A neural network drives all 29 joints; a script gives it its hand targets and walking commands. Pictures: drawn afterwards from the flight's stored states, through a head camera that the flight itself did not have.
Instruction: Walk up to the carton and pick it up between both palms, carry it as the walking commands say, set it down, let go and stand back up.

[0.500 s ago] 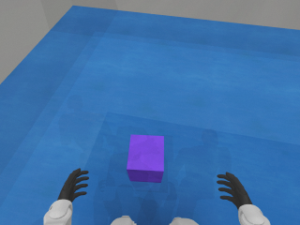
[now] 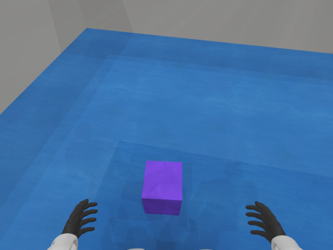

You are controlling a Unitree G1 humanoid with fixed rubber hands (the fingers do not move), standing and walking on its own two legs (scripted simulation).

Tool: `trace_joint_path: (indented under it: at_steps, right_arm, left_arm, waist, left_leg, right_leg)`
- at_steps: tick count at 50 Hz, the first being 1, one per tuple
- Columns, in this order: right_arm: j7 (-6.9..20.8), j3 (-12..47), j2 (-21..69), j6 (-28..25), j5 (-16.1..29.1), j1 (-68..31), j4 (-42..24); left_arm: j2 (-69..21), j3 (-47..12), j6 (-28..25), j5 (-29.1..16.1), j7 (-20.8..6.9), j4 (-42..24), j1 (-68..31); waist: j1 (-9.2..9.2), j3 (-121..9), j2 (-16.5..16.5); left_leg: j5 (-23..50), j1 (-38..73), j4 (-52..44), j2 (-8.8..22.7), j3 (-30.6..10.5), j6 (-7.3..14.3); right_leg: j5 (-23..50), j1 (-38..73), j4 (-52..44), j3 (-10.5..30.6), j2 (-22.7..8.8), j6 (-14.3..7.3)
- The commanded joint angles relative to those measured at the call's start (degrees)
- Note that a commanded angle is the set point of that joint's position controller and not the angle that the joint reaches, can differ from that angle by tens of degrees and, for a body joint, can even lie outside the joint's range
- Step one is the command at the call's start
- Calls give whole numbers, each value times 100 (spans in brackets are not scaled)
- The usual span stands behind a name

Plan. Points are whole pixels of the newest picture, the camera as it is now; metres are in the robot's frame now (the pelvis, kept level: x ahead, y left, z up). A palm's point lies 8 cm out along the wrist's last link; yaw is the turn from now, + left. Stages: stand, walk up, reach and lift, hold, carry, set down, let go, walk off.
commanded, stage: stand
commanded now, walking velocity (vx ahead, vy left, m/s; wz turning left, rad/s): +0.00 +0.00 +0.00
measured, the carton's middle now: (163, 188) +0.51 +0.02 -0.64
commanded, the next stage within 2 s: none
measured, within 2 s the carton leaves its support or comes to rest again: neither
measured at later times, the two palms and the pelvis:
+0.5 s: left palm (64, 222) +0.20 +0.27 -0.08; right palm (279, 210) +0.21 -0.28 -0.07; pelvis +0.06 -0.01 +0.00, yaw +0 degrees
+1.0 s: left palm (61, 230) +0.18 +0.28 -0.08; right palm (282, 215) +0.20 -0.28 -0.07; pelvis +0.05 +0.00 +0.00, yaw +0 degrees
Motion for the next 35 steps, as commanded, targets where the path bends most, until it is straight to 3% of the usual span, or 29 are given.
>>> trace_joint_path:
  at_steps: [1,2,3,4,5,6,7,8,9,10,11,13,14,15,16,18,20,21,22,23,24,25,26,27,29,30,31,33,35]
  right_arm:
    - [-355,-169,-1259,-463,-124,-566,448]
    - [-405,-262,-1412,-528,-117,-304,481]
    - [-354,-200,-1316,-602,-166,-417,503]
    - [-390,-237,-1442,-597,-201,-762,588]
    - [-324,-189,-1403,-658,-259,-526,640]
    - [-272,-176,-1200,-706,-221,-653,610]
    - [-344,-267,-1395,-670,-187,-689,699]
    - [-275,-141,-1186,-709,-187,-715,690]
    - [-314,-170,-1239,-721,-206,-348,943]
    - [-327,-199,-1348,-809,-255,-346,930]
    - [-310,-179,-1207,-840,-208,-281,1003]
    - [-294,-63,-1094,-868,-143,-461,914]
    - [-314,-117,-1364,-1021,-170,-106,1021]
    - [-283,-99,-1255,-1052,-137,-527,1134]
    - [-333,-212,-1601,-1072,-121,-531,1093]
    - [-353,-91,-1295,-994,-48,-541,1203]
    - [-381,-159,-1495,-1041,-87,-649,1182]
    - [-358,-151,-1603,-1059,-130,-493,1193]
    - [-366,-51,-1217,-1003,-100,-691,1304]
    - [-400,-91,-1560,-1007,-99,-782,1221]
    - [-425,-52,-1434,-1032,-106,-865,1213]
    - [-449,-200,-1676,-1031,-96,-595,1323]
    - [-462,-146,-1535,-985,-94,-641,1352]
    - [-459,-190,-1641,-978,-100,-789,1364]
    - [-407,-104,-1300,-903,-49,-556,1388]
    - [-382,-137,-1549,-952,-149,-767,1366]
    - [-442,-152,-1443,-1012,-119,-739,1364]
    - [-450,-178,-1718,-909,-198,-759,1452]
    - [-399,-134,-1523,-948,-76,-855,1335]
  left_arm:
    - [1145,-113,-429,111,290,169,-267]
    - [1138,-69,-516,219,360,187,-403]
    - [1515,4,-513,233,373,298,-106]
    - [1218,-33,-614,255,398,270,-98]
    - [1366,-37,-644,317,380,474,218]
    - [1387,9,-739,278,362,485,151]
    - [1215,-41,-722,305,350,612,178]
    - [1364,-11,-750,303,342,533,15]
    - [1414,36,-811,329,399,544,-30]
    - [1248,32,-829,260,417,521,-112]
    - [1275,-20,-850,275,418,551,-246]
    - [1669,95,-920,223,481,557,-316]
    - [1561,91,-913,178,489,644,-288]
    - [1410,-2,-990,219,514,755,-212]
    - [1467,-3,-930,138,507,759,-207]
    - [1471,71,-981,120,529,862,-217]
    - [1390,-33,-962,95,537,939,-59]
    - [1491,-24,-852,54,537,932,27]
    - [1353,26,-887,100,527,970,-175]
    - [1403,-46,-859,82,510,869,-182]
    - [1257,-32,-894,82,493,927,-91]
    - [1231,-70,-873,61,522,996,5]
    - [1278,-13,-878,103,520,1061,-31]
    - [1324,-3,-864,108,531,1013,-65]
    - [1648,105,-888,142,518,994,-63]
    - [1289,-35,-880,127,529,1080,54]
    - [1281,-6,-944,147,564,1022,-45]
    - [1235,-1,-937,141,484,1094,-48]
    - [1426,6,-961,118,487,1084,-125]
  waist:
    - [326,-1212,191]
    - [19,-954,520]
    - [173,-815,457]
    - [360,-448,900]
    - [332,-283,794]
    - [309,-104,190]
    - [208,-225,427]
    - [264,-332,-105]
    - [156,-290,26]
    - [53,-230,48]
    - [25,-170,392]
    - [108,-495,41]
    - [-10,-855,3]
    - [251,-1110,54]
    - [89,-1029,478]
    - [123,-1009,-117]
    - [205,-1642,-32]
    - [216,-1603,494]
    - [256,-1456,156]
    - [251,-1634,332]
    - [367,-1589,-248]
    - [247,-1595,398]
    - [269,-1765,-102]
    - [202,-1468,147]
    - [127,-1121,-271]
    - [272,-1165,113]
    - [190,-1217,-301]
    - [237,-1304,413]
    - [268,-1193,141]
  left_leg:
    - [-732,-214,-760,249,-431,-32]
    - [-1230,-284,-869,331,-417,-7]
    - [-2115,-823,-1282,454,-716,29]
    - [-2155,-1130,-1274,422,-640,33]
    - [-2699,-1177,-1303,450,-662,99]
    - [-2456,-1191,-1323,425,-691,79]
    - [-2077,-889,-872,289,-413,29]
    - [-2211,-904,-843,259,-494,61]
    - [-1550,-443,-528,131,-270,-2]
    - [-1296,-478,-542,178,-467,84]
    - [-834,-342,-354,143,-359,105]
    - [247,-121,-595,330,-325,135]
    - [607,113,-622,441,-588,159]
    - [718,160,-537,451,-566,143]
    - [1030,51,-506,435,-470,153]
    - [1961,434,-453,479,-526,144]
    - [2104,490,-311,478,-449,163]
    - [2422,630,-197,435,-272,126]
    - [2551,303,-426,422,-423,141]
    - [2797,478,-369,475,-384,76]
    - [2797,421,-392,478,-521,140]
    - [3097,624,-139,421,-288,141]
    - [2632,728,-189,426,-295,129]
    - [2420,683,-247,427,-304,92]
    - [1954,549,-336,435,-353,131]
    - [1996,284,-327,402,-221,152]
    - [2057,324,-341,417,-277,114]
    - [1955,454,-416,481,-280,132]
    - [1938,425,-436,505,-421,168]
  right_leg:
    - [-412,-514,-1026,437,-371,209]
    - [-562,-786,-951,563,-293,183]
    - [-615,-534,-579,231,-51,256]
    - [-644,-731,-698,469,-196,260]
    - [-1085,-726,-707,461,-179,221]
    - [-1402,-961,-949,485,-197,235]
    - [-1815,-1297,-1390,936,-414,198]
    - [-2013,-1248,-1289,761,-316,142]
    - [-2191,-1596,-1668,1201,-640,127]
    - [-2084,-1455,-1628,1256,-597,61]
    - [-1859,-1591,-1650,1373,-756,53]
    - [-447,-988,-1356,1106,-732,106]
    - [244,-679,-1096,774,-518,130]
    - [555,-469,-1183,910,-626,221]
    - [1089,-287,-1244,1039,-782,189]
    - [2458,-467,-1001,827,-665,336]
    - [2500,119,-953,734,-713,347]
    - [2733,11,-826,675,-631,156]
    - [2850,171,-790,635,-725,219]
    - [2716,248,-742,531,-604,183]
    - [2736,295,-695,368,-545,130]
    - [3352,123,-708,650,-693,173]
    - [3109,135,-752,546,-603,220]
    - [3112,-144,-861,663,-657,271]
    - [2968,-275,-974,574,-624,295]
    - [3016,-44,-1058,675,-706,251]
    - [3172,30,-940,686,-740,337]
    - [2545,-3,-940,749,-695,223]
    - [2348,-128,-962,657,-641,150]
